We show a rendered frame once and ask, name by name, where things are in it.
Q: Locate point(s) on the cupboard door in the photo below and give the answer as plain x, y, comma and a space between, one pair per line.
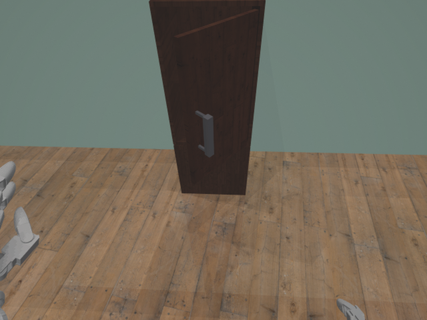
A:
215, 65

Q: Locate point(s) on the robot left hand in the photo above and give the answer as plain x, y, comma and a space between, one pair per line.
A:
21, 245

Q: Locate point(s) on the robot right hand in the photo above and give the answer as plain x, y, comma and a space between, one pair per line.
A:
350, 311

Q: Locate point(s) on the handle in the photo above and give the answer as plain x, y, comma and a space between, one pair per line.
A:
208, 134

